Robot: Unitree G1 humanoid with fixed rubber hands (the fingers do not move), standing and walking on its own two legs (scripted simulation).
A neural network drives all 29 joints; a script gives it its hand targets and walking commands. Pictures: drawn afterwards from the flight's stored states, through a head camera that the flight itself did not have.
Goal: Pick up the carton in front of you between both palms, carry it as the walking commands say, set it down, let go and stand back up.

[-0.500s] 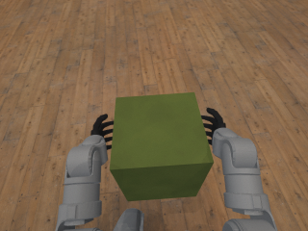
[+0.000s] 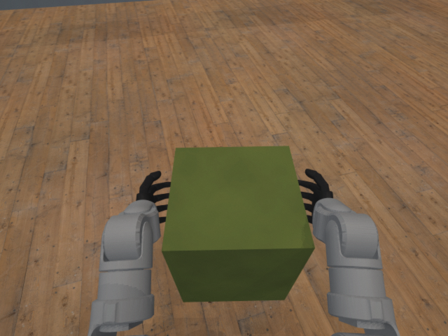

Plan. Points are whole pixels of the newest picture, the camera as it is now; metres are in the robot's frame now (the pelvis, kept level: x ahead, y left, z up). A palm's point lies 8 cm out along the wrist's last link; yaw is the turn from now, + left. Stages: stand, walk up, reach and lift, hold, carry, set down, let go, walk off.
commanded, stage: carry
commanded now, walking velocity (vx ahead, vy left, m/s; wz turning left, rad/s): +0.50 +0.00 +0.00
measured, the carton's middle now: (233, 228) +0.34 -0.01 +0.00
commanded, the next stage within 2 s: none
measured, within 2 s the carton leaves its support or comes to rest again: neither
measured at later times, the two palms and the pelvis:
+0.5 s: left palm (164, 135) +0.53 +0.12 +0.08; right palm (295, 126) +0.55 -0.17 +0.08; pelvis +0.29 -0.04 +0.00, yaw +3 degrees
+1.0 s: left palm (163, 65) +0.84 +0.15 +0.08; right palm (264, 61) +0.85 -0.15 +0.09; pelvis +0.58 +0.00 -0.01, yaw +1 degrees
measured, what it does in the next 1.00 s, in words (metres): walks ahead: right foot, then left foot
